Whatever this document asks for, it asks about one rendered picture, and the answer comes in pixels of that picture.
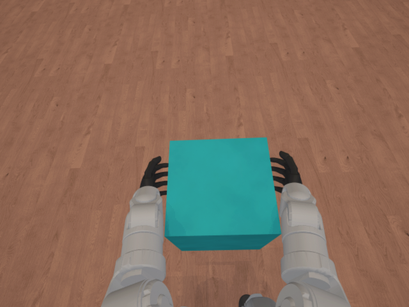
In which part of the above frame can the right robot forearm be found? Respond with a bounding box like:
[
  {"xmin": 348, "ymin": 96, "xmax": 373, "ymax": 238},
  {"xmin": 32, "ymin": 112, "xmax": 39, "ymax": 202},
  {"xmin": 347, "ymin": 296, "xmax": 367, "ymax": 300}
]
[{"xmin": 279, "ymin": 182, "xmax": 350, "ymax": 305}]

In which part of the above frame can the robot right upper arm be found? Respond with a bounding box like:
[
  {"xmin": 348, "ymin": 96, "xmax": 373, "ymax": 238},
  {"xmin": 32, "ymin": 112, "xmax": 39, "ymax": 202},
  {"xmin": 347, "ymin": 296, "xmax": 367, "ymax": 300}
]
[{"xmin": 275, "ymin": 281, "xmax": 351, "ymax": 307}]

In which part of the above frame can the left robot forearm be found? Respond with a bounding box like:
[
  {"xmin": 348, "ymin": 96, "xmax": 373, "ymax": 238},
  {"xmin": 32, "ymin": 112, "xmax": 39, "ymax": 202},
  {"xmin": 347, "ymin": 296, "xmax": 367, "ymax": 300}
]
[{"xmin": 104, "ymin": 186, "xmax": 166, "ymax": 299}]

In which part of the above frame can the left robot hand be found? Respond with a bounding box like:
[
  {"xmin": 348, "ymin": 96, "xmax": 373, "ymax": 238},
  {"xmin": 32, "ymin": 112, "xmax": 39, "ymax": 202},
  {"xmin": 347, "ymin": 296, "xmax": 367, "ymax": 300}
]
[{"xmin": 140, "ymin": 156, "xmax": 169, "ymax": 196}]

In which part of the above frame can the carton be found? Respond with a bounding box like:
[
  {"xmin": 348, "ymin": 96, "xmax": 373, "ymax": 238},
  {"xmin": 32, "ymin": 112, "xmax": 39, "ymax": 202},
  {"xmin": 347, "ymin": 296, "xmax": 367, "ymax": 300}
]
[{"xmin": 164, "ymin": 138, "xmax": 282, "ymax": 251}]

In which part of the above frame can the robot left upper arm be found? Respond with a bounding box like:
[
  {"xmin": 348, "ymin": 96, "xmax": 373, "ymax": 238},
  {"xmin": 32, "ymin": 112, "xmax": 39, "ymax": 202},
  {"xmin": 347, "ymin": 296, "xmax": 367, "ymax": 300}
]
[{"xmin": 101, "ymin": 278, "xmax": 174, "ymax": 307}]

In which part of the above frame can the robot right shin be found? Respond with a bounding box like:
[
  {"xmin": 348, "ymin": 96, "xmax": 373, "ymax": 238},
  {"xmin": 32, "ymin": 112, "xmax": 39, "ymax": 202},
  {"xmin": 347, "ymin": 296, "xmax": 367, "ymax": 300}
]
[{"xmin": 245, "ymin": 294, "xmax": 262, "ymax": 303}]

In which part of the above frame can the right robot hand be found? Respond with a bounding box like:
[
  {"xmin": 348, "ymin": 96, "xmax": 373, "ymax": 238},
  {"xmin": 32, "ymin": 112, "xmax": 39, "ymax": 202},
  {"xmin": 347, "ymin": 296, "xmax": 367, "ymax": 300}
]
[{"xmin": 270, "ymin": 151, "xmax": 302, "ymax": 193}]

